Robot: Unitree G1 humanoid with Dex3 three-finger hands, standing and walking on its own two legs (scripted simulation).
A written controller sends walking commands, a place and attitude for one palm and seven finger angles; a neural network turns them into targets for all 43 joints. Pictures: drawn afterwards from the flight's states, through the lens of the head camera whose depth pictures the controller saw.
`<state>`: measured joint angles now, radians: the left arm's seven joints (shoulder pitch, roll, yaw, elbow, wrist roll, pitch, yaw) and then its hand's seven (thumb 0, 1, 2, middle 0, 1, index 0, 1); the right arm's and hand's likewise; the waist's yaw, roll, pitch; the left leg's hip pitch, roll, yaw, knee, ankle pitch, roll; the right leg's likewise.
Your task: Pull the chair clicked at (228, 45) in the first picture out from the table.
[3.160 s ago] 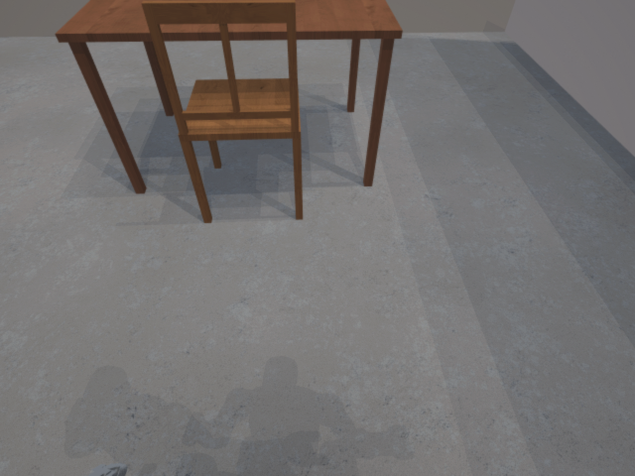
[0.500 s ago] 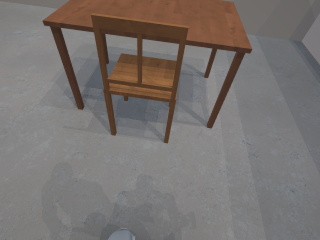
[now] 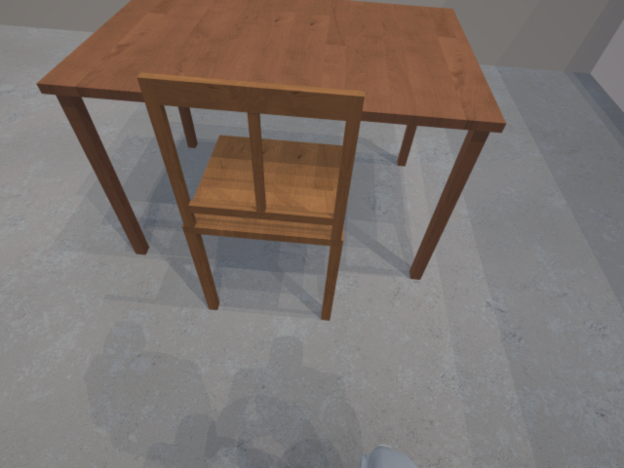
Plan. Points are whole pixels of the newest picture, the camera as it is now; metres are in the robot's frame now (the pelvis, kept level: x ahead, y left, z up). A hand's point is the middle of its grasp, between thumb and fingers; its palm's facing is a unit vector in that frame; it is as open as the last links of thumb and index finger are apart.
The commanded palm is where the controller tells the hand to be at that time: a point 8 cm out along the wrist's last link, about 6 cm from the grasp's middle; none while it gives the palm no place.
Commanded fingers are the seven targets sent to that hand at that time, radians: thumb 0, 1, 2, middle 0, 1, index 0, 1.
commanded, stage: take the last steps up to it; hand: left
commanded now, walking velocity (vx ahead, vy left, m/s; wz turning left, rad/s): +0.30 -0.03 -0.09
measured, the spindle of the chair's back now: (257, 166) +0.74 +0.15 -0.09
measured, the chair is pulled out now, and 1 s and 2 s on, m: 0.00 0.00 0.00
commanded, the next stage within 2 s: come to a stop and stand still in 0.50 s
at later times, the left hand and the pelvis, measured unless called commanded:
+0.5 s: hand (230, 452) +0.18 +0.13 -0.18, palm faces +0.05 -0.99 -0.16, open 7.3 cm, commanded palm none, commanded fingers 0.00 0.90 0.90 -0.20 -0.30 -0.20 -0.30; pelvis +0.18 -0.04 +0.00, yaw -1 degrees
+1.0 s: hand (238, 372) +0.30 +0.13 -0.18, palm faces -0.01 -0.97 -0.26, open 7.4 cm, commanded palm none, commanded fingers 0.00 0.90 0.90 -0.20 -0.30 -0.20 -0.30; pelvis +0.26 -0.06 -0.01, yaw -2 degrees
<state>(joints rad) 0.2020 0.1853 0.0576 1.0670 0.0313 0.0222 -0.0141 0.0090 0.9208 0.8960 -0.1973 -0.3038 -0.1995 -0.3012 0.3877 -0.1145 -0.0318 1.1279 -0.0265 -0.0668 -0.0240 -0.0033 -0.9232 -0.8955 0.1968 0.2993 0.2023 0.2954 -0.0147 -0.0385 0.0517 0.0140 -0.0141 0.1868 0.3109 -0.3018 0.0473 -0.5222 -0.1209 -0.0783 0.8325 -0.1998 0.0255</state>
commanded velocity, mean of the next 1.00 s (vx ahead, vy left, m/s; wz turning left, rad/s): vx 0.05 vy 0.00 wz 0.00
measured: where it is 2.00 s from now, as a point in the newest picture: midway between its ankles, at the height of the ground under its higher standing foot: outside the picture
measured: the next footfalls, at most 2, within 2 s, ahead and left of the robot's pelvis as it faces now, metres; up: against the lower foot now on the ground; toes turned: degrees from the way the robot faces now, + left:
right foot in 0.14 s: +0.18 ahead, -0.15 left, +0.00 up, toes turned -10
left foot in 0.56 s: +0.31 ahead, +0.07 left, +0.00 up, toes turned +6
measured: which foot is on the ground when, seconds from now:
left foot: down 0.00-0.14, up 0.16-0.54, down 0.56-0.94, up 0.96-1.00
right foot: up 0.00-0.12, down 0.14-0.58, up 0.60-0.88, down 0.90-1.00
